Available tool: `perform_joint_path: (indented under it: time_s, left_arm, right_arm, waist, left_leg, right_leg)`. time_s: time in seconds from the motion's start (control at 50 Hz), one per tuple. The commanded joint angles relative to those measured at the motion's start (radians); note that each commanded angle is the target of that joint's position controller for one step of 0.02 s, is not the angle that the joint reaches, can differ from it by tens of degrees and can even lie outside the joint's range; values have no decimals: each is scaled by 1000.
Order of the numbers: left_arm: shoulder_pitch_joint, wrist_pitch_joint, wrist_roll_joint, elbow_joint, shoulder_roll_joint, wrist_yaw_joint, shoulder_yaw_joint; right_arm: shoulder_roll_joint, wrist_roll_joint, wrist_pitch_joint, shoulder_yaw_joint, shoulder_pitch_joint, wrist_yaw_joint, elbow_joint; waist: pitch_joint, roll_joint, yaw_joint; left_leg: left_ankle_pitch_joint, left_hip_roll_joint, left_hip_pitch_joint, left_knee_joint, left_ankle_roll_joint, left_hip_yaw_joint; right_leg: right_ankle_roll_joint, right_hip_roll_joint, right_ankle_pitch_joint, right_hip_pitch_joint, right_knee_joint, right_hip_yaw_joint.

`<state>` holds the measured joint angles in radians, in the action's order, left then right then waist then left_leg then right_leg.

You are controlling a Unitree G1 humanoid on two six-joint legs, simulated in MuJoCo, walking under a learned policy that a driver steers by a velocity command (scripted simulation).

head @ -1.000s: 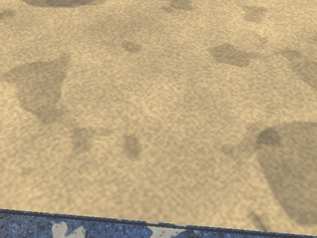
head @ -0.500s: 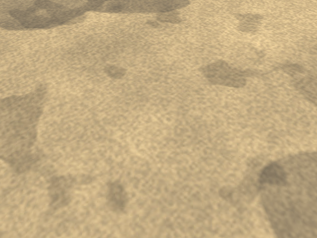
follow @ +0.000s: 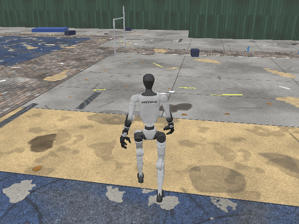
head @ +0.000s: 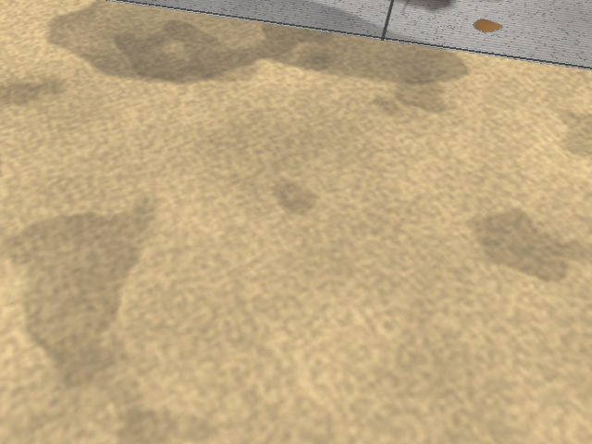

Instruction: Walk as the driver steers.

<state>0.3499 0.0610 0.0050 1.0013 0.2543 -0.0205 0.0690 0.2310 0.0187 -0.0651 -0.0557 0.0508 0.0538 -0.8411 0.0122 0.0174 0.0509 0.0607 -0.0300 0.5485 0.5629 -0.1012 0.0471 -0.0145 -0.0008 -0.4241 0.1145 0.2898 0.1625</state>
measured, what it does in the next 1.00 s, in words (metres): walks ahead: left foot, then right foot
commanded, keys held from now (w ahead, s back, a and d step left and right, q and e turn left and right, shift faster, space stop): q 0.38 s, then e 0.62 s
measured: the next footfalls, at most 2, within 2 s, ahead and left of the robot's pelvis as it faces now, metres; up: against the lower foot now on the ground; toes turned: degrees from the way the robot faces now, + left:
left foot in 0.02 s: +0.18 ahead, +0.10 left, +0.00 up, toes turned +6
right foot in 0.52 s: +0.31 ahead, -0.09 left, +0.00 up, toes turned +17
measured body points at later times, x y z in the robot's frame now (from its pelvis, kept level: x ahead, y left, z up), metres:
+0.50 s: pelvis +0.18 +0.01 +0.01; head +0.20 +0.02 +0.46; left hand +0.28 +0.31 -0.09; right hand +0.36 -0.24 -0.09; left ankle +0.14 +0.10 -0.72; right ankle +0.28 -0.10 -0.71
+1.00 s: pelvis +0.20 +0.00 +0.02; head +0.23 +0.02 +0.47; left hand +0.35 +0.29 -0.09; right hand +0.31 -0.28 -0.09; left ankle +0.14 +0.10 -0.72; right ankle +0.21 -0.13 -0.65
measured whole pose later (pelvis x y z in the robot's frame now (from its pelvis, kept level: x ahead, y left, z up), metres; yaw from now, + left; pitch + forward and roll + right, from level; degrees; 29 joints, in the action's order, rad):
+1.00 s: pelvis +0.20 +0.00 +0.02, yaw +2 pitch +2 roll +0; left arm 0.12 -0.04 0.03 0.72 0.33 -0.01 0.09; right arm 0.27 -0.01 0.01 -0.07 0.22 -0.05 -0.76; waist 0.04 -0.03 -0.02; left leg 0.31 -0.01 0.17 0.44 -0.03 0.06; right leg -0.08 0.02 -0.41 -0.55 1.04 -0.05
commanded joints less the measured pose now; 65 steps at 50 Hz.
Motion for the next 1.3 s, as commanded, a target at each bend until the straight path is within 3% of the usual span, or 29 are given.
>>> perform_joint_path:
  time_s: [0.02,0.04,0.06,0.08,0.12,0.14,0.22,0.38,0.48,0.5,0.54,0.56,0.58,0.64,0.78,0.8,0.82,0.84,0.86,0.9,0.94,1.02,1.12,1.18,1.2,1.22,1.24,1.26,1.3]
  left_arm:
    - [-46,-7,-8,-91,171,-23,26]
    - [69,21,-44,-129,26,-2,-22]
    - [25,57,-15,-122,95,13,-13]
    - [-69,72,20,-156,134,18,-1]
    - [-141,62,1,-167,145,-1,9]
    - [-135,43,-8,-178,154,-9,18]
    - [-114,-3,-18,-206,101,-28,16]
    - [-308,-25,-9,-280,107,-20,13]
    - [-253,2,-12,-261,98,7,5]
    - [-232,11,-21,-251,85,14,0]
    - [-276,11,-53,-270,169,9,4]
    - [-285,1,-46,-263,110,10,-9]
    - [-285,-5,-25,-264,108,17,-8]
    - [-275,-19,0,-279,200,26,20]
    - [-283,-58,15,-330,186,-6,32]
    - [-304,-64,20,-348,169,-6,29]
    - [-306,-67,28,-368,146,-1,25]
    - [-296,-64,18,-370,145,5,23]
    - [-285,-61,8,-365,175,10,38]
    - [-230,-79,15,-336,182,9,54]
    - [-238,-92,19,-338,134,8,39]
    - [-320,-94,26,-405,99,33,17]
    - [-293,-101,23,-438,133,56,31]
    - [-158,-105,12,-411,170,45,62]
    - [-84,-103,11,-417,282,25,94]
    - [-74,-89,-19,-442,357,24,96]
    - [-67,-67,-27,-435,294,37,79]
    - [-124,-53,-19,-433,264,37,68]
    - [-222,-55,9,-439,213,24,53]
  right_arm:
    - [243,-14,-11,-90,281,-10,5]
    - [344,-20,-9,-103,297,-20,16]
    - [278,-16,-7,-83,338,-23,30]
    - [236,-18,-7,-70,279,-27,47]
    - [169,-2,0,-53,148,-34,80]
    - [157,-14,4,-48,122,-38,90]
    - [207,-23,10,-62,118,-49,107]
    - [219,-3,69,-67,148,-91,126]
    - [133,-21,71,-23,138,-92,120]
    - [100,-24,65,-7,152,-89,107]
    - [86,-60,39,-2,322,-82,74]
    - [118,-60,38,-5,316,-82,68]
    - [153,-53,44,-12,248,-84,79]
    - [173,-34,77,-30,173,-96,95]
    - [122,-24,70,-39,216,-96,86]
    - [147,-26,72,-47,229,-97,85]
    - [205,-30,79,-63,210,-100,85]
    - [220,-44,78,-69,208,-102,97]
    - [197,-56,71,-61,176,-106,124]
    - [174,-39,58,-50,106,-110,160]
    - [184,-21,55,-52,102,-111,155]
    - [213,-24,79,-63,162,-116,143]
    - [257,-6,80,-79,151,-97,147]
    - [221,13,57,-70,163,-84,129]
    - [183,-25,48,-58,181,-79,148]
    - [128,-62,41,-34,141,-78,207]
    - [182,-34,46,-50,87,-78,204]
    - [195,-10,53,-53,72,-81,206]
    - [212,-29,67,-64,87,-100,184]
  waist:
    - [-180,-9,-187]
    - [-323,258,-86]
    - [-472,158,-141]
    - [-360,117,-145]
    - [-163,-30,-89]
    - [-136,-21,-53]
    - [-131,31,-10]
    - [-126,93,-73]
    - [-139,110,-54]
    - [-134,91,-35]
    - [-164,-132,-157]
    - [-177,-195,-144]
    - [-152,-188,-115]
    - [-100,-174,-88]
    - [-151,-136,-94]
    - [-138,-77,-95]
    - [-92,80,-65]
    - [-72,192,-75]
    - [-75,176,-75]
    - [-54,27,-34]
    - [-23,50,-48]
    - [-43,114,-104]
    - [-58,156,-97]
    - [-97,90,-27]
    - [-156,-116,-15]
    - [-222,-304,-21]
    - [-262,-168,34]
    - [-172,-146,1]
    - [-88,-98,-48]
  left_leg:
    - [-200,-6,-510,-38,-93,-100]
    - [-428,-302,-905,-54,-307,-606]
    - [-480,-346,-958,-141,-346,-755]
    - [-537,-301,-867,-137,-293,-590]
    - [-526,-215,-556,-182,-217,-395]
    - [-532,-192,-435,-212,-208,-362]
    - [-608,-140,-293,-235,-198,-293]
    - [-190,-98,-334,-201,-111,-392]
    - [-267,-115,-357,-92,-89,-380]
    - [-214,-84,-334,-74,-50,-359]
    - [232,59,-245,25,52,-233]
    - [316,50,-266,27,96,-194]
    - [265,43,-292,-2,109,-174]
    - [227,72,-277,20,101,-124]
    - [196,66,-345,-42,69,-108]
    - [105,8,-407,-101,46,-145]
    - [-28,-90,-440,-159,-15,-250]
    - [-212,-255,-494,-221,-113,-402]
    - [-387,-379,-509,-225,-193,-467]
    - [-447,-334,-501,-193,-168,-349]
    - [-446,-260,-534,-192,-117,-229]
    - [-433,-230,-572,-193,-111,-110]
    - [-377,-265,-504,-153,-87,-48]
    - [-286,-202,-394,69,21,51]
    - [41,-118,-154,328,117,111]
    - [679,34,101,584,174,25]
    - [664,15,111,706,176,-119]
    - [573,-4,126,714,161,-124]
    - [413,-30,101,608,157,-129]
  right_leg:
    - [40,-167,918,-261,618,6]
    - [-41,51,-57,-709,1029,-40]
    - [-31,65,-221,-772,1170,-248]
    - [-12,6,-160,-838,1171,-267]
    - [-13,-68,-33,-801,1021,-234]
    - [-15,-84,-10,-724,977,-238]
    - [-44,-52,73,-657,775,-221]
    - [-72,5,249,-664,453,-265]
    - [-25,-13,288,-478,241,-223]
    - [6,-28,457,-371,93,-231]
    - [158,-229,994,-197,156,-443]
    - [250,-274,898,-239,144,-503]
    - [239,-234,759,-282,133,-514]
    - [202,-183,577,-336,126,-536]
    - [185,-142,579,-370,178,-577]
    - [145,-87,499,-452,230,-519]
    - [86,16,327,-587,314,-384]
    - [37,88,65,-711,451,-279]
    - [5,61,-170,-775,684,-262]
    - [-31,20,-131,-799,874,-295]
    - [-60,-1,-22,-836,842,-263]
    - [-81,-24,61,-757,643,-171]
    - [-31,-9,88,-560,418,-83]
    - [54,36,347,-288,133,-89]
    - [136,-145,751,-50,129,-359]
    - [375,-402,1012,20,130,-733]
    - [423,-410,880,-48,90,-710]
    - [363,-341,744,-126,74,-605]
    - [257,-233,530,-256,50,-500]
Keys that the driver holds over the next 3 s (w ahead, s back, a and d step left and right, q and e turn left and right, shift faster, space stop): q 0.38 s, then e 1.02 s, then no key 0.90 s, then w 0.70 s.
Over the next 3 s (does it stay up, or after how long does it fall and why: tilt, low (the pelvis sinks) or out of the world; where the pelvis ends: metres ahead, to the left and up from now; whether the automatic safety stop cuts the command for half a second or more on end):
stays up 0.47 -0.09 0.00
